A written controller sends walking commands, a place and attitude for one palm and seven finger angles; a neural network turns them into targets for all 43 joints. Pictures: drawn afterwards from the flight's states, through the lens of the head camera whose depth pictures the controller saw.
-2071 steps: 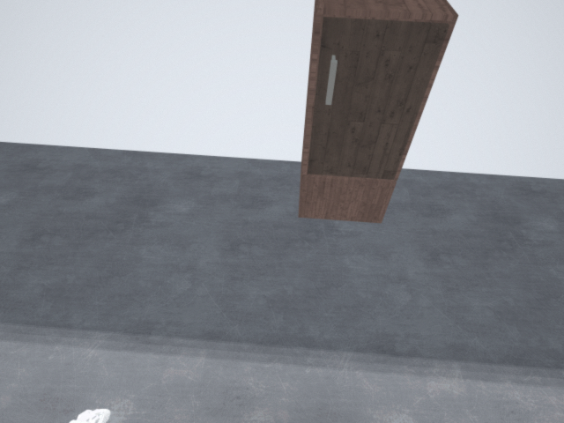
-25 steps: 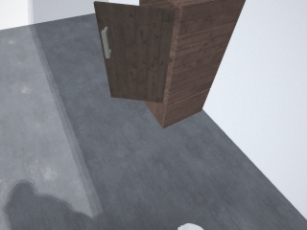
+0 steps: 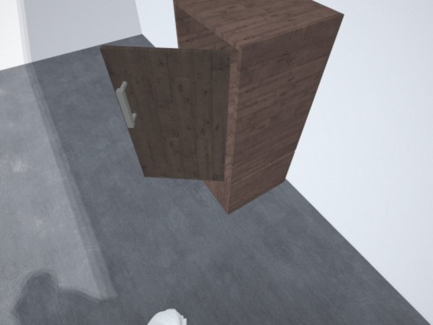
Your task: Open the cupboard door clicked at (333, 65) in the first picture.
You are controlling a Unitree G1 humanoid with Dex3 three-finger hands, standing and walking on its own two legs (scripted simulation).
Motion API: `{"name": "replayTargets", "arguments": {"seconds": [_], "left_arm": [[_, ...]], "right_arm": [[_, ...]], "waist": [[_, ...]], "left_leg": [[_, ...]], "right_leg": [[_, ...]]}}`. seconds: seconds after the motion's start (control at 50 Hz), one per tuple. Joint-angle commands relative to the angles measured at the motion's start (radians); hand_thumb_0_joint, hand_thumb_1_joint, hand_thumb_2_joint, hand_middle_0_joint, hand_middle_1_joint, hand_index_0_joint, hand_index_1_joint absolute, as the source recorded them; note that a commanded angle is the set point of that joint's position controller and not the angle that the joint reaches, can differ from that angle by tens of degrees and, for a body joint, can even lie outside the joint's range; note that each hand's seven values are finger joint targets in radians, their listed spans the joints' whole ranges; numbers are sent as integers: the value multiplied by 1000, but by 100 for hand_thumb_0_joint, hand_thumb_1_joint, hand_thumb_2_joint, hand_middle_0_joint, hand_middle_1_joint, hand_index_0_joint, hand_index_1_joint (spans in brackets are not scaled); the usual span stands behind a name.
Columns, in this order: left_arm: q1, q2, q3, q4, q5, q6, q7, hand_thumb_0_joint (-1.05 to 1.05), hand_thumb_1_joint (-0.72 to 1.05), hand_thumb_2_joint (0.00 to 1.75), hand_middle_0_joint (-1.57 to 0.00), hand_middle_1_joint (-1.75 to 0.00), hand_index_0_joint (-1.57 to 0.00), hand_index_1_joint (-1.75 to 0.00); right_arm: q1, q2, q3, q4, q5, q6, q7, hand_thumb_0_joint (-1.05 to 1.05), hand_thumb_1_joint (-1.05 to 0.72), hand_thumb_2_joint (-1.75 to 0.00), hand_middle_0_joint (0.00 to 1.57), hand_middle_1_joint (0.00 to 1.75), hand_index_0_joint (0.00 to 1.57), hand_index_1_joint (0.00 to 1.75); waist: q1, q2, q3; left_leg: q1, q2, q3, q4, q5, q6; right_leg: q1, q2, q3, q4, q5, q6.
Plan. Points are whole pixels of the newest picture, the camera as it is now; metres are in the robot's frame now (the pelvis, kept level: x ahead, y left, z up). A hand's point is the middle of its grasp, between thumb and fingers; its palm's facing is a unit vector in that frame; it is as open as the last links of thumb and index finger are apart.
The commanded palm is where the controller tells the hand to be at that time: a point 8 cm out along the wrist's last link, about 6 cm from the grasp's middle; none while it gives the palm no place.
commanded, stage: take the last steps up to it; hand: left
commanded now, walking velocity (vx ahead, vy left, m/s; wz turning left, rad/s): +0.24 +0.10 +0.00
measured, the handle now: (127, 105) +0.72 +0.32 -0.05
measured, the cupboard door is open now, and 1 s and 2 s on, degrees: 54 54 54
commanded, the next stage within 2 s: come to a stop and stand still in 0.20 s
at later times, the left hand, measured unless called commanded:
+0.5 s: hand (106, 300) +0.20 +0.26 -0.19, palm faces +0.01 -0.99 -0.17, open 7.3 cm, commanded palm none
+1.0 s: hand (121, 294) +0.21 +0.23 -0.19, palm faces -0.01 -0.98 -0.20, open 7.3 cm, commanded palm none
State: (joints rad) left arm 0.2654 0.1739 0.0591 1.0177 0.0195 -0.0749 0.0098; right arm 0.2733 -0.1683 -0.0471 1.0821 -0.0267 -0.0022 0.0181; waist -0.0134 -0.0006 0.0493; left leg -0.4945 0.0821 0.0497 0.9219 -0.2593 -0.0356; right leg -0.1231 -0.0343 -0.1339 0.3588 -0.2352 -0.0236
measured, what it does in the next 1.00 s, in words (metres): walks ahead: left foot, then right foot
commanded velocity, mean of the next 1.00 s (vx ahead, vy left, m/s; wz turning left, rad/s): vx -0.04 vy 0.01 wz -0.01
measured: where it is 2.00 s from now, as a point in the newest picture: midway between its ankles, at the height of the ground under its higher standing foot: outside the picture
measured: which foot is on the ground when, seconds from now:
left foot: up 0.00-0.16, down 0.18-1.00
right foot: down 0.00-0.18, up 0.20-0.66, down 0.68-1.00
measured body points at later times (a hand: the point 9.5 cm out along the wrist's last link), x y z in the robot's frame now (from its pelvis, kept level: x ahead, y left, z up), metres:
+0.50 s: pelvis +0.14 +0.09 -0.01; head +0.16 +0.11 +0.44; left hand +0.20 +0.32 -0.17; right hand +0.18 -0.15 -0.15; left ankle +0.18 +0.16 -0.75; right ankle +0.16 -0.05 -0.71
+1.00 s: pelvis +0.14 +0.06 -0.01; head +0.16 +0.06 +0.44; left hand +0.21 +0.28 -0.17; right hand +0.15 -0.19 -0.17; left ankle +0.14 +0.17 -0.75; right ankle +0.11 -0.05 -0.75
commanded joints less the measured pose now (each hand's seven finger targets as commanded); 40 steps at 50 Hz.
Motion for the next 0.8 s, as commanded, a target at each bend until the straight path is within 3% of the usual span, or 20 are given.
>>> {"name": "replayTargets", "arguments": {"seconds": [0.0,0.06,0.08,0.12,0.14,0.16,0.18,0.2,0.22,0.24,0.32,0.38,0.5,0.56,0.6,0.64,0.68,0.7,0.74,0.78], "left_arm": [[111,126,15,22,1,-14,-3,0,90,90,-20,-30,-20,-30],[112,149,18,42,7,-3,-2,0,90,90,-20,-30,-20,-30],[105,152,21,43,4,2,-1,0,90,90,-20,-30,-20,-30],[82,141,20,40,2,15,-3,0,90,90,-20,-30,-20,-30],[105,103,12,27,-1,22,-6,0,90,90,-20,-30,-20,-30],[111,59,1,-3,-7,24,-8,0,90,90,-20,-30,-20,-30],[74,53,-2,-33,-2,24,-3,0,90,90,-20,-30,-20,-30],[48,44,-4,-27,0,31,1,0,90,90,-20,-30,-20,-30],[44,61,2,-19,2,36,-4,0,90,90,-20,-30,-20,-30],[57,59,5,-6,6,42,-9,0,90,90,-20,-30,-20,-30],[128,8,-12,31,1,67,-3,0,90,90,-20,-30,-20,-30],[111,13,-16,25,-1,88,8,0,90,90,-20,-30,-20,-30],[12,68,4,-33,4,127,7,0,90,90,-20,-30,-20,-30],[-13,76,4,-55,1,125,9,0,90,90,-20,-30,-20,-30],[12,79,4,-59,-2,115,12,0,90,90,-20,-30,-20,-30],[25,112,8,-60,1,101,19,0,90,90,-20,-30,-20,-30],[0,160,6,-63,4,87,26,0,90,90,-20,-30,-20,-30],[-7,169,7,-57,1,79,30,0,90,90,-20,-30,-20,-30],[-17,160,-1,-42,-3,69,35,0,90,90,-20,-30,-20,-30],[-35,160,-1,-31,-4,65,39,0,90,90,-20,-30,-20,-30]], "right_arm": [[-67,-21,-4,-92,7,-26,14,0,-90,-90,20,30,20,30],[-117,-33,-5,-115,7,-36,18,0,-90,-90,20,30,20,30],[-104,-41,-5,-111,6,-39,17,0,-90,-90,20,30,20,30],[38,-93,-14,-68,1,-49,4,0,-90,-90,20,30,20,30],[160,-185,-34,-38,-9,-56,-10,0,-90,-90,20,30,20,30],[249,-273,-56,-29,-13,-49,-26,0,-90,-90,20,30,20,30],[238,-277,-50,-39,-10,-37,-32,0,-90,-90,20,30,20,30],[151,-238,-38,-61,-7,-39,-38,0,-90,-90,20,30,20,30],[71,-187,-25,-89,-2,-40,-40,0,-90,-90,20,30,20,30],[28,-145,-11,-105,-2,-47,-42,0,-90,-90,20,30,20,30],[-10,-94,14,-98,4,-67,-52,0,-90,-90,20,30,20,30],[-29,-99,13,-92,3,-52,-63,0,-90,-90,20,30,20,30],[-15,-153,-14,-69,-2,-5,-75,0,-90,-90,20,30,20,30],[8,-167,-24,-62,-1,1,-75,0,-90,-90,20,30,20,30],[17,-177,-31,-58,5,1,-73,0,-90,-90,20,30,20,30],[27,-150,-32,-60,14,3,-66,0,-90,-90,20,30,20,30],[34,-86,-22,-67,20,10,-53,0,-90,-90,20,30,20,30],[24,-63,-14,-69,17,21,-49,0,-90,-90,20,30,20,30],[-8,-62,-11,-71,18,33,-48,0,-90,-90,20,30,20,30],[-9,-55,-5,-55,20,36,-51,0,-90,-90,20,30,20,30]], "waist": [[44,-134,-12],[51,-171,9],[36,-158,25],[-40,-70,-15],[-80,108,-93],[-97,291,-152],[-97,198,-122],[-62,238,-107],[-35,228,-61],[-8,169,-27],[45,38,-66],[46,34,-83],[14,135,-25],[10,122,-51],[21,109,-113],[22,51,-136],[3,-80,-134],[5,-164,-143],[18,-187,-117],[15,-160,-93]], "left_leg": [[-41,-3,41,-183,60,-3],[53,-27,53,-299,45,16],[116,-42,65,-339,70,23],[382,-64,72,-452,97,39],[551,87,-107,-479,104,94],[619,290,-383,-586,105,196],[509,342,-441,-652,-23,252],[439,314,-433,-685,-93,238],[339,288,-369,-712,-131,225],[264,262,-310,-734,-115,209],[212,208,-139,-712,262,189],[214,218,-96,-664,448,194],[233,248,-149,-625,428,207],[280,243,-162,-574,541,208],[328,220,-141,-515,588,183],[283,140,-94,-448,448,115],[217,12,21,-368,179,36],[194,-39,39,-318,-14,16],[135,-58,-5,-203,-225,6],[131,-61,-21,-206,-219,-3]], "right_leg": [[63,-252,126,-135,354,-117],[32,-265,129,-94,294,-101],[-9,-255,116,-76,266,-89],[-131,-193,67,102,217,-53],[-259,-100,6,336,19,-14],[-405,9,-32,637,-377,21],[-441,-1,56,800,-408,-3],[-490,-37,103,892,-323,-6],[-486,-67,123,915,-242,-5],[-457,-83,128,894,-190,0],[-318,-82,144,683,-93,31],[-217,-53,121,506,-103,47],[-223,-19,107,431,-183,37],[-196,-7,101,349,-164,27],[-127,-4,93,202,-50,22],[-28,-52,152,77,222,-2],[-9,-212,274,82,493,-78],[9,-251,306,64,607,-115],[42,-280,301,54,782,-157],[70,-266,282,74,854,-156]]}}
